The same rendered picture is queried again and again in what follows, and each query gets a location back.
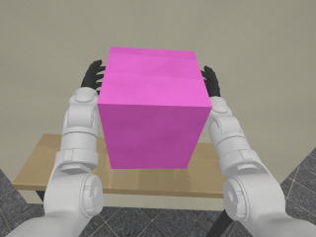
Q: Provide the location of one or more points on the robot right hand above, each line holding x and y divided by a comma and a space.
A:
211, 82

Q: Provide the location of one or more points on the right robot forearm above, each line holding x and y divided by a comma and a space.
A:
230, 143

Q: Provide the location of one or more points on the table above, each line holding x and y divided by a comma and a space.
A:
201, 179

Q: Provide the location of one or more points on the carton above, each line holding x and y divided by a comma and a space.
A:
153, 106

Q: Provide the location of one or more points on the robot right upper arm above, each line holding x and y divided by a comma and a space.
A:
256, 201

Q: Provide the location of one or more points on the robot left hand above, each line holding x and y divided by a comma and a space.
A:
91, 76

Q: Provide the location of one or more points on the left robot forearm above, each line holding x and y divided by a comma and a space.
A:
78, 148

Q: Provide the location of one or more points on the robot left upper arm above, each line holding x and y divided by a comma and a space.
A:
69, 204

